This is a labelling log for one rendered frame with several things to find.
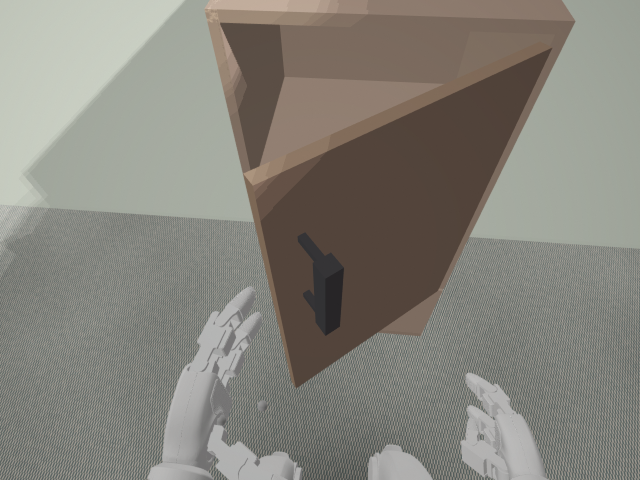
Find left robot thigh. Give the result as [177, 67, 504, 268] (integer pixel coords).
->
[258, 455, 302, 480]

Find left robot hand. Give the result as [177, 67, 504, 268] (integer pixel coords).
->
[162, 286, 287, 480]

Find right robot thigh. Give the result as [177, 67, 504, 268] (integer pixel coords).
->
[368, 450, 433, 480]

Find cupboard door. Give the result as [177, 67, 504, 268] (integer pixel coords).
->
[243, 42, 553, 388]

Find robot thigh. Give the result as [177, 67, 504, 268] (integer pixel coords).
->
[258, 455, 302, 480]
[368, 450, 433, 480]

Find handle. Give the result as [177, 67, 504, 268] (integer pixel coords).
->
[298, 233, 344, 336]

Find right robot hand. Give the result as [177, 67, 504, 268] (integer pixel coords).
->
[461, 373, 546, 480]

